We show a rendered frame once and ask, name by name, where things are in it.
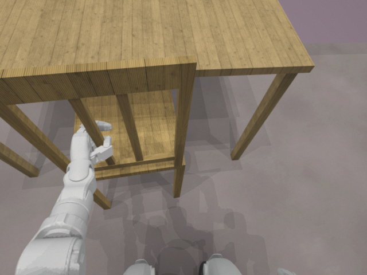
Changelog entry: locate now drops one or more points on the table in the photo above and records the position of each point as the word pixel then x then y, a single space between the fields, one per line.
pixel 227 37

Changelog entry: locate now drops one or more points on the robot left forearm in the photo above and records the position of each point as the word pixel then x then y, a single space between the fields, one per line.
pixel 73 206

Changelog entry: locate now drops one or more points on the chair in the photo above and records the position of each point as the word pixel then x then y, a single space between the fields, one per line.
pixel 134 96

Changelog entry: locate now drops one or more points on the robot left hand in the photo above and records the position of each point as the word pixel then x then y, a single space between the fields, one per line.
pixel 83 147

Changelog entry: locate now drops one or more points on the right robot shin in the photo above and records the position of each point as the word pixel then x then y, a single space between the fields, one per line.
pixel 215 256

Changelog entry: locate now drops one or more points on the robot left thigh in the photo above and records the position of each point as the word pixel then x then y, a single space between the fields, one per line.
pixel 140 269

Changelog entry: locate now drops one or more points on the robot left upper arm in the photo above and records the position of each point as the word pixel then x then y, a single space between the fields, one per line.
pixel 54 256

